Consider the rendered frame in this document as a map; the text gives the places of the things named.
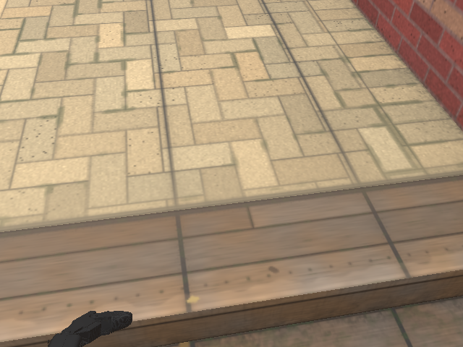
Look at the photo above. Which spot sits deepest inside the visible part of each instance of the robot left hand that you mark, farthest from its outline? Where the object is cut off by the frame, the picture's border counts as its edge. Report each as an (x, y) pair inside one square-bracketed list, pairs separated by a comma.
[(90, 326)]

